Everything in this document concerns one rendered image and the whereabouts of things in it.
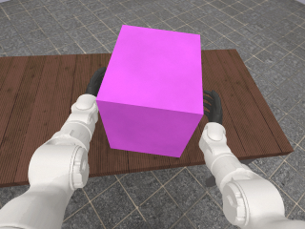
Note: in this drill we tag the right robot upper arm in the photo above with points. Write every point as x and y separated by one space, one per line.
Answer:
256 204

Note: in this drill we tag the robot left forearm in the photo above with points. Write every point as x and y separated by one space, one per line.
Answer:
78 128

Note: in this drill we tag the table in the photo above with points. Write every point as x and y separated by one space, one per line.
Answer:
37 92

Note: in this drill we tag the robot right forearm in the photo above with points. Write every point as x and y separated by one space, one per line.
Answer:
219 158

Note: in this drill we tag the right robot hand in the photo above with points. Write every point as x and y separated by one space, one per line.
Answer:
216 114

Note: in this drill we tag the left robot upper arm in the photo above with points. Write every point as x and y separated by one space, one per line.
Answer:
56 172

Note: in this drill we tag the carton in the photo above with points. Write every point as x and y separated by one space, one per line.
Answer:
151 97

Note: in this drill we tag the left robot hand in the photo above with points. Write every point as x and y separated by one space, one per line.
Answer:
95 82

